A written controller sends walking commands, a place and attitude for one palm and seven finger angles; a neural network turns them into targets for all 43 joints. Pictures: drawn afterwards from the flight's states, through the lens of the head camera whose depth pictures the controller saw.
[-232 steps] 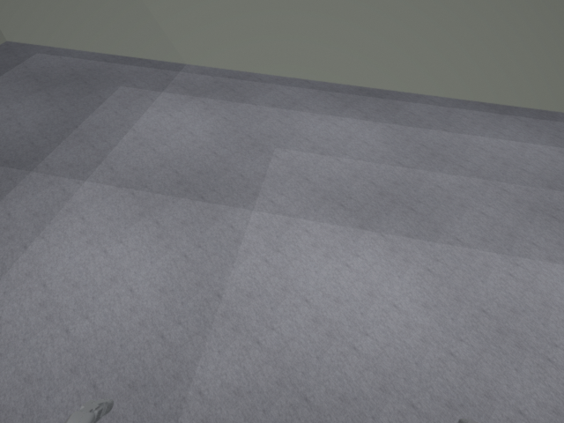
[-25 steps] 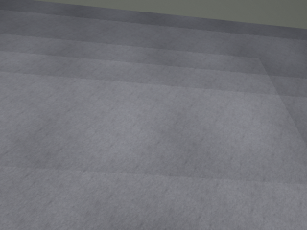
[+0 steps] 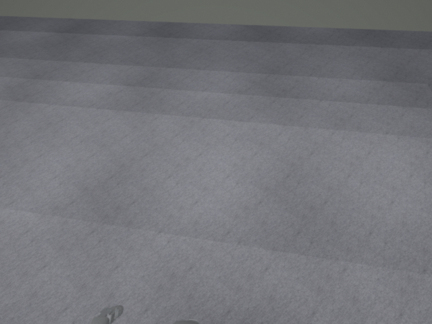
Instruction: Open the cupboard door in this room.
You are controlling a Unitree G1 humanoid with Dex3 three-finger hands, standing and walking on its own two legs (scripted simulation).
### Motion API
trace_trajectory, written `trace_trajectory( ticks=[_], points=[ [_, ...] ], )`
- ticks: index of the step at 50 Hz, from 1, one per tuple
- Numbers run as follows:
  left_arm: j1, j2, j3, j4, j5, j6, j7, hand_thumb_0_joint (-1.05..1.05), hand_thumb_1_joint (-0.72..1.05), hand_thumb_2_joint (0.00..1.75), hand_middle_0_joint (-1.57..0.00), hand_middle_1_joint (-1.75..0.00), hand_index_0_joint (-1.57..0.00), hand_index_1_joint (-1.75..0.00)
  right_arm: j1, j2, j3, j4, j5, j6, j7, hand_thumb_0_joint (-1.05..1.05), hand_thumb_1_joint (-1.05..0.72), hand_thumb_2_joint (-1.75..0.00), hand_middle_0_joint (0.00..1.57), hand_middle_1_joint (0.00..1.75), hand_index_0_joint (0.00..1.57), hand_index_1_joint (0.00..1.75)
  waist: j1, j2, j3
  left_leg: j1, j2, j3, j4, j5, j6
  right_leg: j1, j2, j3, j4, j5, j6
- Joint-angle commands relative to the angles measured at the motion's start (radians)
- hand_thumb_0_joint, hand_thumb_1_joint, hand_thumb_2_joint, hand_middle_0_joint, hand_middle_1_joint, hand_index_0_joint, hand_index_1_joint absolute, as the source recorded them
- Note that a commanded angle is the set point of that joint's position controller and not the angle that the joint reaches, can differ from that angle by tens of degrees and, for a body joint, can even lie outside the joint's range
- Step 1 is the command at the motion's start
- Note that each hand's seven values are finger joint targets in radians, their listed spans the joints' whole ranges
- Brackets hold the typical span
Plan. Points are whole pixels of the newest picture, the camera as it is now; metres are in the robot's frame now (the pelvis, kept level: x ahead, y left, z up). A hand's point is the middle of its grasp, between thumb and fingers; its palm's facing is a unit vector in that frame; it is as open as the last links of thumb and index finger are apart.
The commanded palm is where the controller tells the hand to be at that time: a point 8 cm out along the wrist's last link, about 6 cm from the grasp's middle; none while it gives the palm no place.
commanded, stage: turn or walk to find it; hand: left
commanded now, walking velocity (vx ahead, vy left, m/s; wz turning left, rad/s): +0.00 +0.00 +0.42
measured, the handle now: out of the picture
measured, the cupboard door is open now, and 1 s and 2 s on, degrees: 0 0 0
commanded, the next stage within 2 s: none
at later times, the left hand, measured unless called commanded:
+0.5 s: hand out of the picture -0.04 +0.26 -0.18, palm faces +0.28 -0.93 -0.24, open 7.4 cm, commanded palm none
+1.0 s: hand out of the picture -0.04 +0.20 -0.13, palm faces +0.45 -0.85 -0.29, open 7.4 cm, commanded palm none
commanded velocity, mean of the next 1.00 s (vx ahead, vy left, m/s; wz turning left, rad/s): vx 0.00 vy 0.00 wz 0.42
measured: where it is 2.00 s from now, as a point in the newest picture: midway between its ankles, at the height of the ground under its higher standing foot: outside the picture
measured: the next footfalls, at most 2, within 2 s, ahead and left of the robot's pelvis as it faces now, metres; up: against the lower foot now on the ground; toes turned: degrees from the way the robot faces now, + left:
left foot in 0.36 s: -0.01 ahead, +0.15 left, +0.00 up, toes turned +16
right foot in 0.82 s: +0.04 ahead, -0.08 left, +0.00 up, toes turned +18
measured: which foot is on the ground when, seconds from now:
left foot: up 0.00-0.34, down 0.36-0.84, up 0.86-1.00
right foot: down 0.00-0.38, up 0.40-0.80, down 0.82-1.00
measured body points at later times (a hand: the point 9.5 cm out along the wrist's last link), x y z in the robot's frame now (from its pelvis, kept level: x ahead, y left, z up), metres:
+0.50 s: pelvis -0.03 +0.04 +0.00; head +0.00 +0.08 +0.45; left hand -0.06 +0.31 -0.16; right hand +0.11 -0.18 -0.13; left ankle -0.05 +0.14 -0.73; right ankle -0.02 -0.11 -0.67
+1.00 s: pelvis -0.04 -0.01 +0.01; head +0.00 -0.04 +0.46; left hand -0.07 +0.24 -0.11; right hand +0.11 -0.23 -0.16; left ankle -0.11 +0.12 -0.64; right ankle +0.00 -0.09 -0.73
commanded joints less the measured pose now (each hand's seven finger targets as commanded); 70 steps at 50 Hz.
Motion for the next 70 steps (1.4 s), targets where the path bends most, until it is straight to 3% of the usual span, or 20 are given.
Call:
trace_trajectory(
  ticks=[1,4,13,16,17,19,20,25,34,39,40,42,43,48,61,64,65,66,67,70],
  points=[
    [-0.02,0.203,0.052,-0.083,0.004,-0.018,0.019,0.0,0.9,0.9,-0.2,-0.3,-0.2,-0.3,-0.021,-0.111,-0.037,-0.073,-0.014,-0.002,0.009,0.0,-0.9,-0.9,0.2,0.3,0.2,0.3,0.012,-0.232,0.007,-0.159,0.061,0.006,0.478,-0.091,-0.023,-0.05,-0.336,0.265,-0.347,-0.081,-0.116],
    [-0.033,0.155,0.035,-0.079,0.005,-0.03,0.015,0.0,0.9,0.9,-0.2,-0.3,-0.2,-0.3,0.042,-0.082,-0.028,-0.035,-0.011,-0.002,0.017,0.0,-0.9,-0.9,0.2,0.3,0.2,0.3,-0.014,-0.196,0.002,-0.159,0.08,0.059,0.527,0.008,-0.05,0.005,-0.252,0.083,-0.275,0.124,-0.085],
    [0.128,0.224,0.06,-0.005,0.02,-0.024,0.011,0.0,0.9,0.9,-0.2,-0.3,-0.2,-0.3,-0.097,-0.055,-0.001,-0.072,0.004,-0.022,0.012,0.0,-0.9,-0.9,0.2,0.3,0.2,0.3,0.084,-0.265,-0.044,-0.029,0.105,0.162,0.092,-0.135,-0.061,0.143,-0.331,0.048,-0.146,0.422,-0.138],
    [0.104,0.231,0.063,0.003,0.011,-0.017,0.008,0.0,0.9,0.9,-0.2,-0.3,-0.2,-0.3,-0.005,-0.07,0.001,-0.048,0.005,-0.037,0.006,0.0,-0.9,-0.9,0.2,0.3,0.2,0.3,0.032,-0.232,-0.101,0.146,0.089,0.19,-0.166,0.061,-0.046,0.104,-0.3,-0.031,-0.013,0.454,-0.067],
    [0.107,0.212,0.058,-0.003,0.001,-0.009,0.005,0.0,0.9,0.9,-0.2,-0.3,-0.2,-0.3,0.033,-0.104,-0.006,-0.037,0.003,-0.045,0.007,0.0,-0.9,-0.9,0.2,0.3,0.2,0.3,0.011,-0.133,-0.13,0.271,0.115,0.151,-0.268,0.2,-0.031,0.017,-0.266,-0.072,0.088,0.354,-0.015],
    [0.07,0.105,0.03,-0.057,-0.002,0.005,0.001,0.0,0.9,0.9,-0.2,-0.3,-0.2,-0.3,0.101,-0.263,-0.04,-0.037,-0.003,-0.051,-0.004,0.0,-0.9,-0.9,0.2,0.3,0.2,0.3,-0.027,0.273,-0.135,0.383,0.479,-0.275,-0.35,0.707,0.158,-0.313,-0.084,-0.071,0.441,-0.36,0.086],
    [0.035,0.129,0.035,-0.061,0.003,0.013,0.003,0.0,0.9,0.9,-0.2,-0.3,-0.2,-0.3,0.103,-0.258,-0.038,-0.03,-0.009,-0.046,-0.007,0.0,-0.9,-0.9,0.2,0.3,0.2,0.3,-0.037,0.156,-0.128,0.307,0.487,-0.218,-0.343,0.58,0.201,-0.27,-0.097,-0.004,0.539,-0.337,0.065],
    [0.044,0.125,0.042,-0.005,0.003,0.01,-0.012,0.0,0.9,0.9,-0.2,-0.3,-0.2,-0.3,-0.032,-0.17,-0.006,-0.064,-0.007,-0.062,-0.027,0.0,-0.9,-0.9,0.2,0.3,0.2,0.3,0.017,0.1,-0.075,0.28,0.309,-0.089,-0.343,0.571,0.14,-0.299,-0.084,0.034,0.577,-0.116,0.079],
    [-0.009,0.111,0.033,-0.044,-0.003,0.009,-0.004,0.0,0.9,0.9,-0.2,-0.3,-0.2,-0.3,0.004,-0.177,-0.019,-0.068,-0.012,-0.05,-0.022,0.0,-0.9,-0.9,0.2,0.3,0.2,0.3,-0.012,0.093,-0.095,0.297,0.309,-0.194,-0.336,0.519,0.18,-0.221,-0.04,0.043,0.329,-0.16,0.085],
    [0.103,0.117,0.036,-0.021,-0.009,-0.007,0.002,0.0,0.9,0.9,-0.2,-0.3,-0.2,-0.3,-0.059,-0.172,-0.024,-0.089,-0.01,-0.04,-0.013,0.0,-0.9,-0.9,0.2,0.3,0.2,0.3,0.047,0.074,-0.106,0.113,0.25,-0.211,-0.266,0.403,0.133,0.051,-0.005,0.016,-0.013,0.019,0.066],
    [0.139,0.139,0.042,-0.017,-0.006,-0.015,0.005,0.0,0.9,0.9,-0.2,-0.3,-0.2,-0.3,-0.063,-0.154,-0.022,-0.096,-0.003,-0.039,-0.01,0.0,-0.9,-0.9,0.2,0.3,0.2,0.3,0.067,0.02,-0.114,0.024,0.202,-0.183,-0.214,0.284,0.09,0.165,-0.038,0.038,-0.136,0.1,0.06],
    [0.148,0.282,0.068,-0.035,0.016,-0.026,0.014,0.0,0.9,0.9,-0.2,-0.3,-0.2,-0.3,-0.06,-0.071,-0.012,-0.133,0.001,-0.037,-0.005,0.0,-0.9,-0.9,0.2,0.3,0.2,0.3,0.084,-0.391,-0.091,-0.217,-0.005,0.043,0.191,-0.221,-0.024,0.209,-0.439,0.439,-0.298,0.112,-0.11],
    [0.124,0.273,0.063,-0.051,0.008,-0.018,0.016,0.0,0.9,0.9,-0.2,-0.3,-0.2,-0.3,-0.078,-0.12,-0.028,-0.13,-0.006,-0.026,-0.003,0.0,-0.9,-0.9,0.2,0.3,0.2,0.3,0.082,-0.264,-0.073,-0.163,0.041,0.005,0.355,-0.222,-0.02,0.068,-0.468,0.392,-0.307,0.093,-0.16],
    [-0.003,0.151,0.034,-0.068,0.003,-0.034,0.011,0.0,0.9,0.9,-0.2,-0.3,-0.2,-0.3,0.009,-0.092,-0.027,-0.04,-0.009,-0.003,0.016,0.0,-0.9,-0.9,0.2,0.3,0.2,0.3,-0.001,-0.187,0.007,-0.156,0.084,0.042,0.553,0.011,-0.048,0.001,-0.259,0.09,-0.271,0.145,-0.083],
    [0.152,0.224,0.061,0.022,0.017,-0.026,0.011,0.0,0.9,0.9,-0.2,-0.3,-0.2,-0.3,-0.085,-0.055,0.011,-0.056,0.007,-0.028,0.004,0.0,-0.9,-0.9,0.2,0.3,0.2,0.3,0.075,-0.257,-0.096,0.031,0.101,0.18,0.012,-0.09,-0.051,0.181,-0.339,0.01,-0.102,0.55,-0.133],
    [0.121,0.199,0.058,0.021,0.0,-0.015,0.006,0.0,0.9,0.9,-0.2,-0.3,-0.2,-0.3,0.01,-0.1,0.003,-0.032,0.003,-0.047,0.005,0.0,-0.9,-0.9,0.2,0.3,0.2,0.3,0.012,-0.124,-0.149,0.276,0.13,0.152,-0.294,0.218,-0.023,0.058,-0.278,-0.093,0.089,0.392,-0.024],
    [0.142,0.144,0.05,-0.004,-0.007,-0.008,0.003,0.0,0.9,0.9,-0.2,-0.3,-0.2,-0.3,0.038,-0.194,-0.017,-0.037,-0.006,-0.058,0.0,0.0,-0.9,-0.9,0.2,0.3,0.2,0.3,0.0,0.132,-0.174,0.422,0.343,-0.128,-0.339,0.495,0.066,-0.172,-0.161,-0.138,0.274,0.042,0.048],
    [0.087,0.103,0.027,-0.037,-0.002,0.0,0.003,0.0,0.9,0.9,-0.2,-0.3,-0.2,-0.3,0.075,-0.255,-0.031,-0.029,-0.003,-0.05,-0.008,0.0,-0.9,-0.9,0.2,0.3,0.2,0.3,-0.022,0.251,-0.141,0.415,0.486,-0.257,-0.343,0.791,0.181,-0.299,-0.091,-0.081,0.428,-0.366,0.08],
    [0.051,0.129,0.033,-0.041,0.003,0.009,0.006,0.0,0.9,0.9,-0.2,-0.3,-0.2,-0.3,0.079,-0.245,-0.027,-0.021,-0.008,-0.044,-0.01,0.0,-0.9,-0.9,0.2,0.3,0.2,0.3,-0.03,0.141,-0.123,0.33,0.49,-0.188,-0.333,0.66,0.215,-0.255,-0.099,-0.017,0.522,-0.344,0.061],
    [0.03,0.132,0.042,-0.006,0.004,0.016,-0.004,0.0,0.9,0.9,-0.2,-0.3,-0.2,-0.3,-0.051,-0.174,-0.004,-0.052,-0.01,-0.049,-0.026,0.0,-0.9,-0.9,0.2,0.3,0.2,0.3,0.01,0.139,-0.027,0.226,0.355,-0.116,-0.362,0.498,0.163,-0.289,-0.104,0.033,0.573,-0.172,0.07]
  ],
)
